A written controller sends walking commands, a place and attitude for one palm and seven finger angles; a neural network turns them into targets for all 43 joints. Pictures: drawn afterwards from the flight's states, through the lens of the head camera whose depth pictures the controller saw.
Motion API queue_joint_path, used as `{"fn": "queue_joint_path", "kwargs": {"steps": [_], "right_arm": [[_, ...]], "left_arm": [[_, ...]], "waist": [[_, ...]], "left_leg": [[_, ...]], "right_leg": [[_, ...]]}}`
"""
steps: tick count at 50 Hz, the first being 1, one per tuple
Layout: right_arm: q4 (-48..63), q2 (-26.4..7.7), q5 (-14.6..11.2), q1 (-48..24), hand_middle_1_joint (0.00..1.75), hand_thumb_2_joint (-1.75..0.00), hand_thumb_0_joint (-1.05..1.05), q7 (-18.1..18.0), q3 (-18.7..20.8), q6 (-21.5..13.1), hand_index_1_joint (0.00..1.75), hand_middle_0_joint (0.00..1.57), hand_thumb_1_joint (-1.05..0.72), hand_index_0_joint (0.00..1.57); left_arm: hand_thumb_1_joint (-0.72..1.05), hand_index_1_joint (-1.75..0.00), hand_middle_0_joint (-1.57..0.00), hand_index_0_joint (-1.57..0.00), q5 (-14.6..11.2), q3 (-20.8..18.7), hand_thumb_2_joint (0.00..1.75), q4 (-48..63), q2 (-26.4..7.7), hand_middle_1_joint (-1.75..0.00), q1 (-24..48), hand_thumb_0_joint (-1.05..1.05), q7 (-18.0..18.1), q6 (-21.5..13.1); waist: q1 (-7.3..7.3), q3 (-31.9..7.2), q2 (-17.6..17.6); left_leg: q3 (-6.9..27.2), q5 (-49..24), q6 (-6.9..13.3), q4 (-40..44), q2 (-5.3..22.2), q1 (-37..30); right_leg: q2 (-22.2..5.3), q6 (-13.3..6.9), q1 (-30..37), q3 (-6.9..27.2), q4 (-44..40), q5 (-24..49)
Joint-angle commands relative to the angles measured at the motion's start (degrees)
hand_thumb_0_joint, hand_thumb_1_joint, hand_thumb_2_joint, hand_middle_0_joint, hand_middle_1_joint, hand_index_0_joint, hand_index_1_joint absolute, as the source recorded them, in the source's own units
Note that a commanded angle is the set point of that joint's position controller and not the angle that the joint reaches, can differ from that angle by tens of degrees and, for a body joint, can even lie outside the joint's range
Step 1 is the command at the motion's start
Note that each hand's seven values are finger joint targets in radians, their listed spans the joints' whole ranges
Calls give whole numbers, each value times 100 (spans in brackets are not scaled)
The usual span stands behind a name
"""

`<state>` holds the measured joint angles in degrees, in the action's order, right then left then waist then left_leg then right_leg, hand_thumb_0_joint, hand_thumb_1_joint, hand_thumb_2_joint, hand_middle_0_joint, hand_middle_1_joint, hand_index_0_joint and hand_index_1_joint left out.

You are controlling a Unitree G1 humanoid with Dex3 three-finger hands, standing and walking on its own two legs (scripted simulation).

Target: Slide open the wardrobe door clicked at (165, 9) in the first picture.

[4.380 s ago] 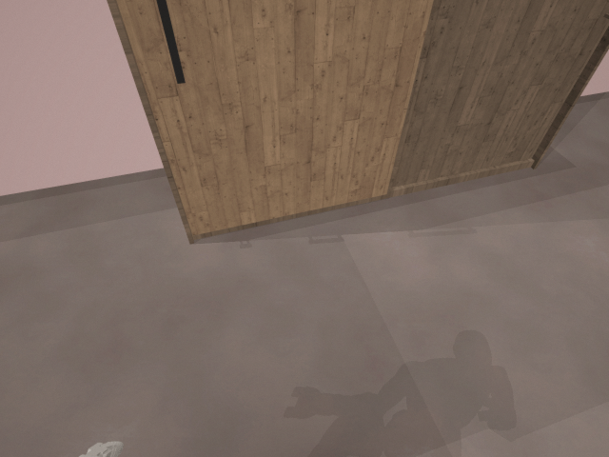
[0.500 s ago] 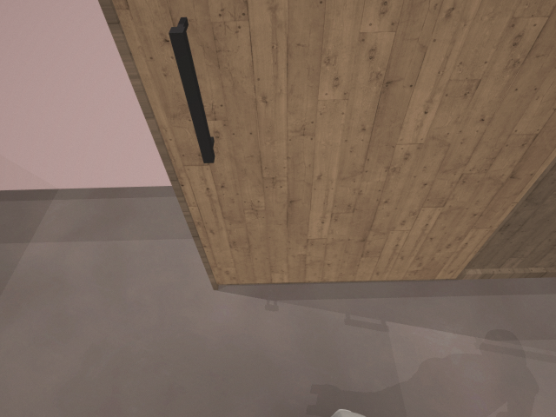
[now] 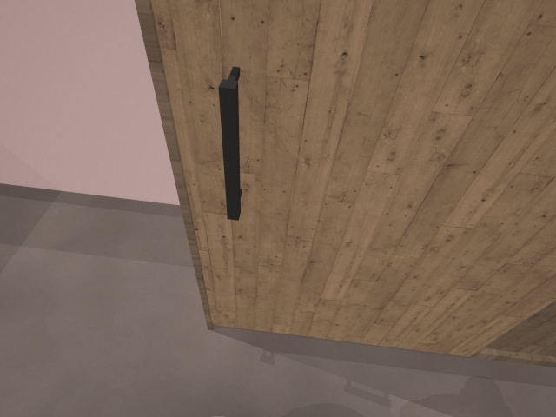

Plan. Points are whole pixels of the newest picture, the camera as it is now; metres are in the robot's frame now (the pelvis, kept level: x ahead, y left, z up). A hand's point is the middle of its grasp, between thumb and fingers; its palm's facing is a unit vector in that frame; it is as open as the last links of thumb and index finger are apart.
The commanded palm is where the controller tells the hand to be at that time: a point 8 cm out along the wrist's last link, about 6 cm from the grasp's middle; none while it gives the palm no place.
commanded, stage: come to a stop and stand still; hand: left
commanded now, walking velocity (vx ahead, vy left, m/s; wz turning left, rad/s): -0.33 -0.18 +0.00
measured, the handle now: (234, 153) +0.48 +0.14 +0.12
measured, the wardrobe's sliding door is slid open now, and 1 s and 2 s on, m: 0.00 0.00 0.00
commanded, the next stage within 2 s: look again from close up in 1.36 s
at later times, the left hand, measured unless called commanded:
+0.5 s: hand out of the picture -0.04 +0.13 -0.14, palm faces +0.03 -0.96 -0.27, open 7.4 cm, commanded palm none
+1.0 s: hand out of the picture -0.10 +0.18 -0.18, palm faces +0.08 -0.98 -0.20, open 7.4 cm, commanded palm none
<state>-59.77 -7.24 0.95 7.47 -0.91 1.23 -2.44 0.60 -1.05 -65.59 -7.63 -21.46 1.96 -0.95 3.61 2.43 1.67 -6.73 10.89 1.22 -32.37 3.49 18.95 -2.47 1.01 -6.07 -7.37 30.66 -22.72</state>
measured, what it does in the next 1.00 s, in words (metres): steps on the spot: right foot, then left foot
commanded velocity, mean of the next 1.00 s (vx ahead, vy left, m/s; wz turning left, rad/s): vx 0.03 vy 0.04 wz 0.00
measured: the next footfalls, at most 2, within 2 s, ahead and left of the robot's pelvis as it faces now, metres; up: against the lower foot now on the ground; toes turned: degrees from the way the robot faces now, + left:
right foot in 0.40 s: -0.03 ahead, -0.17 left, +0.00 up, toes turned -6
left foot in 0.88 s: -0.06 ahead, +0.10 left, +0.00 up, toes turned +4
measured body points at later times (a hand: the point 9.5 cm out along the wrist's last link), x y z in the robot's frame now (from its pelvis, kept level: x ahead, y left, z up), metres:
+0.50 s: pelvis -0.06 -0.06 +0.01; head -0.08 -0.09 +0.46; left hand -0.04 +0.18 -0.12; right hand -0.04 -0.30 -0.16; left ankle +0.00 +0.09 -0.68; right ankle -0.07 -0.16 -0.73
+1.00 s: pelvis -0.07 +0.00 +0.00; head -0.07 +0.01 +0.45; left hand -0.11 +0.23 -0.16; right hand +0.00 -0.23 -0.15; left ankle -0.10 +0.10 -0.73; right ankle -0.07 -0.16 -0.73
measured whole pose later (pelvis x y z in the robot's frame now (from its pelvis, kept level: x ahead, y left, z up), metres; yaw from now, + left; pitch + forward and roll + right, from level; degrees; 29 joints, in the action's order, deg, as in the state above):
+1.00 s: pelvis -0.07 +0.00 +0.00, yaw +0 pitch -1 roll -1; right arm -56.1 -10.5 1.1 13.2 -1.6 0.8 -0.8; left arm 1.3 -0.3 -63.0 -8.8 -20.1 3.0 0.1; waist 2.2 0.9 -0.4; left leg -3.1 21.8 1.5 -35.1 0.6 12.5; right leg -6.3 2.8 -14.1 -4.2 32.6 -16.9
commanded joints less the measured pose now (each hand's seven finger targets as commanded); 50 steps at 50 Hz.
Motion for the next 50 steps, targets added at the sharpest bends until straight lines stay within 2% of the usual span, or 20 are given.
{"fn": "queue_joint_path", "kwargs": {"steps": [1, 6, 10, 15, 18, 19, 20, 21, 24, 26, 31, 37, 39, 40, 41, 42, 44, 46, 48, 50], "right_arm": [[-64, -1095, -52, 866, 30, -90, 0, -243, 152, 117, 30, 20, -90, 20], [174, -1221, -15, 588, 30, -90, 0, -301, 352, 268, 30, 20, -90, 20], [408, -1154, 8, 251, 30, -90, 0, -221, 421, 272, 30, 20, -90, 20], [454, -1259, 119, 69, 30, -90, 0, -67, 464, 360, 30, 20, -90, 20], [426, -1032, 84, 83, 30, -90, 0, -3, 415, 449, 30, 20, -90, 20], [471, -622, -13, 166, 30, -90, 0, 29, 335, 534, 30, 20, -90, 20], [678, -454, 6, -12, 30, -90, 0, 59, 319, 583, 30, 20, -90, 20], [735, -706, 54, -29, 30, -90, 0, 96, 368, 607, 30, 20, -90, 20], [247, -760, 97, 924, 30, -90, 0, 168, 403, 573, 30, 20, -90, 20], [153, -713, 89, 1234, 30, -90, 0, 206, 376, 466, 30, 20, -90, 20], [389, -728, 89, 731, 30, -90, 0, 173, 330, 387, 30, 20, -90, 20], [375, -533, -14, 707, 30, -90, 0, 84, 200, 329, 30, 20, -90, 20], [195, -430, -45, 1117, 30, -90, 0, 42, 163, 298, 30, 20, -90, 20], [409, -773, 31, 1041, 30, -90, 0, 90, 147, 288, 30, 20, -90, 20], [539, -608, 18, 1332, 30, -90, 0, 113, 45, 213, 30, 20, -90, 20], [427, -520, 57, 1495, 30, -90, 0, 68, 16, 88, 30, 20, -90, 20], [466, -972, 9, 1430, 30, -90, 0, -31, 26, 55, 30, 20, -90, 20], [588, -1038, 34, 1339, 30, -90, 0, -65, 36, 76, 30, 20, -90, 20], [551, -948, -6, 1096, 30, -90, 0, -66, 21, 85, 30, 20, -90, 20], [617, -1003, -2, 929, 30, -90, 0, -90, -4, 110, 30, 20, -90, 20]], "left_arm": [[90, -30, -20, -20, 8, -76, 90, 197, -476, -30, -415, 0, 93, 152], [90, -30, -20, -20, 71, -293, 90, 577, -601, -30, -109, 0, 31, 340], [90, -30, -20, -20, 73, -393, 90, 844, -519, -30, -11, 0, -33, 444], [90, -30, -20, -20, 67, -327, 90, 925, -436, -30, -6, 0, -99, 401], [90, -30, -20, -20, 105, -324, 90, 548, -578, -30, -899, 0, -86, 276], [90, -30, -20, -20, 186, -338, 90, 584, -980, -30, -875, 0, -57, 211], [90, -30, -20, -20, 169, -305, 90, 874, -1352, -30, -181, 0, -26, 246], [90, -30, -20, -20, 158, -310, 90, 1126, -1471, -30, 459, 0, 7, 246], [90, -30, -20, -20, 90, -323, 90, 1180, -1249, -30, 1134, 0, -7, 37], [90, -30, -20, -20, 70, -332, 90, 1072, -1174, -30, 731, 0, -42, -38], [90, -30, -20, -20, 75, -327, 90, 693, -1024, -30, -341, 0, -11, -75], [90, -30, -20, -20, 147, -360, 90, 569, -1038, -30, -300, 0, 23, -22], [90, -30, -20, -20, 114, -344, 90, 539, -1028, -30, 0, 0, 19, 0], [90, -30, -20, -20, 145, -160, 90, 436, -1093, -30, -193, 0, 242, -119], [90, -30, -20, -20, 127, -171, 90, 622, -1134, -30, 166, 0, 203, -195], [90, -30, -20, -20, 88, -158, 90, 637, -925, -30, 76, 0, 190, -201], [90, -30, -20, -20, 13, -38, 90, 507, -645, -30, -207, 0, 151, -131], [90, -30, -20, -20, 71, -42, 90, 505, -555, -30, -297, 0, 142, -108], [90, -30, -20, -20, 86, -11, 90, 557, -596, -30, 10, 0, 123, 9], [90, -30, -20, -20, 75, 15, 90, 582, -581, -30, -42, 0, 94, 86]], "waist": [[-394, -260, -1622], [-403, -543, -704], [-339, -954, -929], [-336, -587, -1629], [47, -421, -836], [41, -117, 759], [-33, 646, 1727], [-219, 967, 1032], [-636, 775, 914], [-529, 344, 565], [53, 77, 663], [66, -99, 1078], [-189, -237, 1051], [-390, 51, 665], [-661, -267, -103], [-541, -664, -573], [-362, -1077, -411], [-347, -895, 270], [-347, -174, -962], [-274, 304, -981]], "left_leg": [[1449, -5564, 800, 1137, 1885, -1419], [1239, -4546, 1067, 1049, 1900, -1380], [883, -2351, 866, 1315, 1640, -915], [1127, 1465, 530, 2039, 1373, 130], [676, 2646, -12, 1511, 659, 1152], [188, 2425, -358, 19, 72, 1446], [266, 1922, -436, -1198, -175, 1554], [670, 1502, -337, -1815, 0, 1078], [648, 467, -307, -2575, -43, 838], [442, 222, -374, -2460, -125, 1091], [472, 587, -500, -2002, -14, 1555], [415, 1332, -409, -524, -66, 530], [302, 717, -365, 305, -195, -349], [202, 986, -354, -496, -312, -535], [409, 753, -267, 262, -178, -605], [490, 101, -179, 756, -17, -641], [898, -2534, 14, 243, 536, -881], [724, -2369, 6, 92, 530, -813], [839, -2898, -29, 494, 442, -518], [938, -2086, 53, 820, 461, -155]], "right_leg": [[-164, 157, -1195, 425, 1430, -1099], [-60, 122, -1941, 794, 3130, -787], [-7, 180, -1827, 810, 3330, -224], [2, -2, -757, 266, 1355, -436], [102, -42, 690, 70, -582, 154], [-934, -311, 75, 1485, -1965, -1638], [-2007, -690, -1476, 3078, -3039, -3287], [-2264, -854, -2574, 3201, -3299, -3294], [-1440, -491, -2195, 1973, -2713, -1574], [-1228, -397, -1058, 1430, -2265, -413], [-1588, -699, 284, 1769, -2034, 91], [-1668, -960, 65, 1803, -1620, 1558], [-1361, -758, -361, 1443, -1333, 1751], [-1209, -489, -840, 1494, -1053, 2333], [-1156, -509, -640, 1100, -691, 3137], [-863, -398, -145, 793, 76, 3627], [-493, -236, -192, 395, 154, 2435], [-431, -275, -329, 420, 115, 2592], [-324, -163, -546, 315, 289, 1604], [-222, -120, -671, 330, 109, 880]]}}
